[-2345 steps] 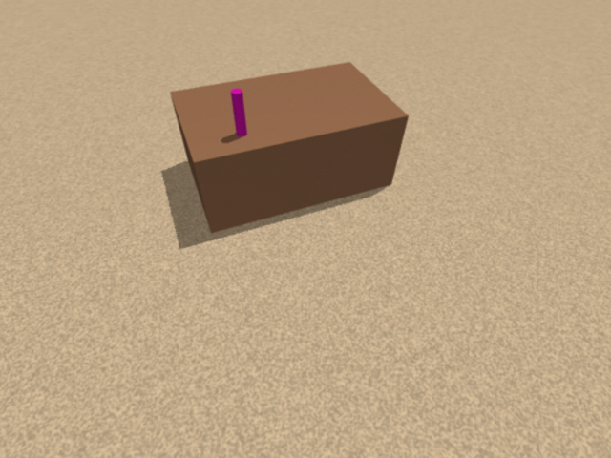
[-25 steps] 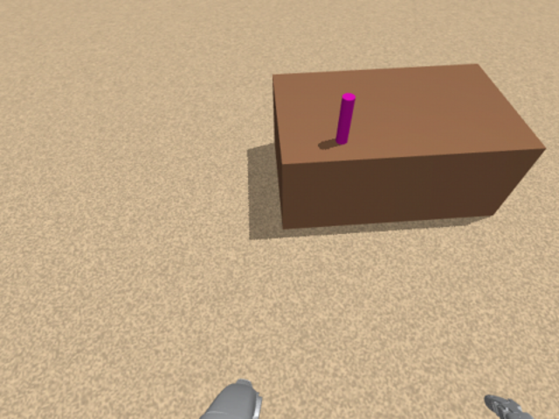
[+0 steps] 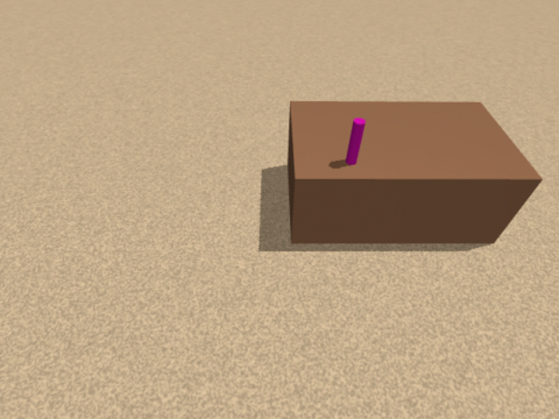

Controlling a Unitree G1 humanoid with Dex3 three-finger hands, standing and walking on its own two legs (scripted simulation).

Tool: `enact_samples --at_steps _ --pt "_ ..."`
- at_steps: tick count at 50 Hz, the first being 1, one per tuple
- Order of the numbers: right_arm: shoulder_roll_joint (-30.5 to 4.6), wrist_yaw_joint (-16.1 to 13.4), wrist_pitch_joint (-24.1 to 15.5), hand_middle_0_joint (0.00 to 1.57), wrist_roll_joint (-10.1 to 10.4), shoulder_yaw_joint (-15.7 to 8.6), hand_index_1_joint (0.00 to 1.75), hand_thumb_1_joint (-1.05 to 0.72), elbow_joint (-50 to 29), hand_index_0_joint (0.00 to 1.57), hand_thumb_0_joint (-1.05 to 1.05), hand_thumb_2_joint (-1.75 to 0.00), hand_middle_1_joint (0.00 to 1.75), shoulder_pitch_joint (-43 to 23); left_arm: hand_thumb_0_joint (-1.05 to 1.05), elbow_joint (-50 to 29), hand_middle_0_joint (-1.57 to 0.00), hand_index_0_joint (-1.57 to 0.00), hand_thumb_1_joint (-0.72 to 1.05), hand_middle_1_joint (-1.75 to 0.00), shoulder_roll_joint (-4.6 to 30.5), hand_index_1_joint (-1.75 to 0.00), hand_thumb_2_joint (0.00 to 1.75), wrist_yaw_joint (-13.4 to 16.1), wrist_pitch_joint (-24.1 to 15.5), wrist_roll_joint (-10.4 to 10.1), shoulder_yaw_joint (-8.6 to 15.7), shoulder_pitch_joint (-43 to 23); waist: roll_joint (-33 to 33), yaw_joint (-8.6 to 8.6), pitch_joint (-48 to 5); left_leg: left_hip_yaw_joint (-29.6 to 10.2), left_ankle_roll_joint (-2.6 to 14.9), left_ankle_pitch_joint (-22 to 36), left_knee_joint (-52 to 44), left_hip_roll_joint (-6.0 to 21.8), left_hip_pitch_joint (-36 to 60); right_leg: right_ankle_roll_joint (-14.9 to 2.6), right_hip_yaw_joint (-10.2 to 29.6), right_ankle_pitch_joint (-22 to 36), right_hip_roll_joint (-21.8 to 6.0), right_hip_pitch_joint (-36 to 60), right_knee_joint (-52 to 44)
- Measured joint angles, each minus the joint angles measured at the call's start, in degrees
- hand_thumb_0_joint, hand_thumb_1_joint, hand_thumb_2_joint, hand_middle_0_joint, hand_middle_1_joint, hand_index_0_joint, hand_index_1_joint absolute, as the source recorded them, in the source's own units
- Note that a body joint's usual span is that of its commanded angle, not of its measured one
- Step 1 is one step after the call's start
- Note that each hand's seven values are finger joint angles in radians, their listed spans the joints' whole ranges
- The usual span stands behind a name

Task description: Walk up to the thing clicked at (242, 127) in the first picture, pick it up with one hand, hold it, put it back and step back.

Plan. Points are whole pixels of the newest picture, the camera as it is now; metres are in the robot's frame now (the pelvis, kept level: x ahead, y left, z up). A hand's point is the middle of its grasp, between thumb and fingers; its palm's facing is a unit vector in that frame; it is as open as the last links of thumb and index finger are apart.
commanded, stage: step back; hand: right
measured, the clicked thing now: (355, 142) +1.12 -0.24 -0.28
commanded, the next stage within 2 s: stand in 0.62 s
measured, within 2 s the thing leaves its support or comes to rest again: neither
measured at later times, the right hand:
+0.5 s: hand out of the picture +0.15 -0.22 -0.14, palm faces -0.03 +0.94 -0.34, open 7.4 cm
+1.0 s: hand out of the picture +0.12 -0.23 -0.13, palm faces +0.01 +0.94 -0.34, open 7.4 cm
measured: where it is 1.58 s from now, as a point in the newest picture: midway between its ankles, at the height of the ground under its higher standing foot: outside the picture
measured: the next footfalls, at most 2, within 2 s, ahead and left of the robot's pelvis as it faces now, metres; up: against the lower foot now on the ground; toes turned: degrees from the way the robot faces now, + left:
none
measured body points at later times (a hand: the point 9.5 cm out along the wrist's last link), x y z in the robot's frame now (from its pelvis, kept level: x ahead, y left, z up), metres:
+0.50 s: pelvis +0.04 +0.02 +0.01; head +0.06 +0.03 +0.46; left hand +0.13 +0.34 -0.12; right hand +0.15 -0.27 -0.12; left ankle +0.04 +0.14 -0.73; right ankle +0.02 -0.11 -0.73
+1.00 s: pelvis +0.03 +0.02 +0.02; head +0.04 +0.02 +0.47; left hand +0.12 +0.31 -0.11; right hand +0.12 -0.28 -0.11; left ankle +0.04 +0.14 -0.73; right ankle +0.02 -0.11 -0.73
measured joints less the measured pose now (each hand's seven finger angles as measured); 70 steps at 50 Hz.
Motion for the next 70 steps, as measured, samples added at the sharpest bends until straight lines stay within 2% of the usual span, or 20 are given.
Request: enact_samples --at_steps 2,4,6,9,11,12,15,16,17,20,32,38,52,70 --pt "-0.21 -0.23 0.31 0.20 0.23 -0.14 0.30 -0.90 0.29 0.20 0.00 -0.89 0.30 -0.29 0.01 0.17 -0.20 -0.20 0.91 -0.30 -0.75 -0.30 0.90 0.06 -0.77 0.45 -0.28 0.15 0.41 0.51 -0.57 -1.81 0.39 -5.28 4.42 -1.19 -2.01 -0.59 -0.30 -0.41 0.16 -0.31 0.19" --pt "-0.75 -0.31 0.09 0.20 0.51 -0.25 0.30 -0.90 0.41 0.20 0.00 -0.90 0.30 -0.50 0.01 0.03 -0.20 -0.20 0.91 -0.30 -1.53 -0.30 0.90 0.20 -1.39 0.50 -0.53 -0.02 0.53 1.05 -0.31 -2.53 0.56 -6.49 7.95 -2.31 -3.78 -0.70 -0.45 -0.61 -0.35 0.01 -0.16" --pt "-1.33 -0.32 -0.36 0.20 0.62 -0.44 0.30 -0.90 0.60 0.20 0.00 -0.90 0.30 -0.62 0.01 -0.04 -0.20 -0.20 0.91 -0.30 -2.09 -0.30 0.90 0.29 -1.78 0.49 -0.77 -0.37 0.68 1.38 -0.01 -2.19 0.55 -6.29 8.22 -2.21 -4.85 -0.30 -0.73 -0.52 -0.92 0.36 -0.69" --pt "-1.83 -0.14 -0.91 0.20 0.55 -0.76 0.30 -0.90 1.11 0.20 0.00 -0.90 0.30 -0.71 0.01 -0.04 -0.20 -0.21 0.90 -0.30 -2.03 -0.30 0.90 0.23 -1.60 0.34 -1.18 -1.11 0.32 1.45 0.23 -0.75 0.36 -3.63 2.22 -1.29 -3.88 0.55 -1.18 -1.27 -1.99 0.38 -0.14" --pt "-1.67 -0.23 -1.30 0.20 0.29 -1.08 0.30 -0.90 1.66 0.20 0.00 -0.90 0.30 -1.09 0.01 0.02 -0.20 -0.21 0.90 -0.30 -1.55 -0.30 0.90 0.25 -1.15 0.12 -1.47 -1.69 -0.71 1.29 0.74 0.15 0.10 4.28 -2.65 -1.81 -2.09 1.32 -0.89 -2.60 -3.15 0.04 1.75" --pt "-1.31 -0.39 -1.44 0.20 0.08 -1.12 0.30 -0.90 1.95 0.20 0.00 -0.90 0.30 -1.39 0.01 0.16 -0.20 -0.21 0.90 -0.30 -1.26 -0.30 0.90 0.31 -0.86 -0.11 -1.60 -1.88 -1.57 1.35 0.89 0.81 0.04 5.70 -3.21 -2.36 -1.60 1.60 -0.26 -3.11 -3.77 -0.11 2.49" --pt "-0.37 -0.32 -1.56 0.20 0.10 -0.56 0.30 -0.90 2.46 0.20 0.00 -0.90 0.30 -2.05 0.01 1.12 -0.20 -0.20 0.91 -0.30 -0.64 -0.30 0.90 0.42 -0.26 -0.85 -1.89 -2.64 -2.16 1.00 0.37 1.38 0.37 4.32 -3.01 -2.18 -1.31 0.58 1.25 -5.70 -2.88 0.10 2.53" --pt "0.00 -0.27 -1.51 0.20 0.15 -0.29 0.30 -0.90 2.64 0.20 0.00 -0.90 0.30 -2.37 0.01 1.40 -0.20 -0.20 0.91 -0.30 -0.38 -0.30 0.90 0.49 -0.32 -0.90 -1.94 -2.97 -2.25 0.92 0.37 1.44 0.35 4.01 -3.11 -1.93 -1.01 0.50 1.37 -4.23 -2.58 0.73 1.36" --pt "0.36 -0.26 -1.46 0.20 0.24 -0.05 0.30 -0.90 2.84 0.20 0.00 -0.90 0.30 -2.75 0.01 1.69 -0.20 -0.20 0.91 -0.30 -0.16 -0.30 0.90 0.59 -0.56 -0.95 -1.97 -3.34 -2.33 0.91 0.42 1.55 0.28 3.77 -3.21 -1.67 -0.69 0.85 1.39 -2.15 -2.40 1.44 0.00" --pt "1.16 -0.42 -1.32 0.20 0.70 0.43 0.30 -0.90 3.36 0.20 0.00 -0.90 0.30 -4.15 0.01 2.33 -0.20 -0.20 0.91 -0.30 0.00 -0.30 0.90 0.79 -1.35 -1.06 -2.07 -4.43 -1.87 0.58 0.44 1.44 0.02 3.46 -3.74 -0.90 0.06 1.96 1.29 -1.78 -1.70 3.02 -2.43" --pt "1.52 -0.92 -1.32 0.20 1.40 0.37 0.30 -0.90 4.73 0.20 0.00 -0.90 0.30 -9.16 0.01 3.08 -0.20 -0.20 0.91 -0.30 -0.40 -0.30 0.90 1.52 -1.45 -1.31 -2.74 -9.34 -1.37 0.07 1.04 2.60 0.25 3.95 -6.83 -1.41 2.97 2.29 2.35 -1.85 -2.27 4.94 -4.14" --pt "1.18 -0.87 -1.56 0.20 1.83 1.05 0.30 -0.90 5.82 0.20 0.00 -0.90 0.30 -9.72 0.01 4.43 -0.20 -0.20 0.91 -0.30 -1.32 -0.30 0.90 1.39 -0.80 -1.77 -3.57 -10.31 -1.58 -0.44 1.26 2.81 0.10 6.97 -12.32 -1.69 5.94 2.42 2.48 0.78 -2.53 7.49 -8.83" --pt "0.75 -0.41 -1.04 0.20 1.75 1.49 0.30 -0.90 8.73 0.20 0.00 -0.90 0.30 -8.34 0.01 7.18 -0.20 -0.20 0.91 -0.30 -2.09 -0.30 0.90 0.80 -0.80 -1.32 -4.22 -8.99 -1.62 -1.05 0.97 2.62 -0.52 11.59 -18.30 -1.09 7.81 1.96 2.26 5.37 -1.88 9.32 -14.76" --pt "0.62 -0.11 -1.04 0.20 1.42 1.71 0.30 -0.90 9.99 0.20 0.00 -0.90 0.30 -4.74 0.01 7.60 -0.20 -0.20 0.91 -0.30 -1.37 -0.30 0.90 0.48 -0.60 -1.27 -4.33 -5.84 -1.21 -0.96 0.29 2.50 -0.62 12.44 -18.13 -0.96 6.00 1.75 2.18 5.95 -1.74 7.31 -14.11"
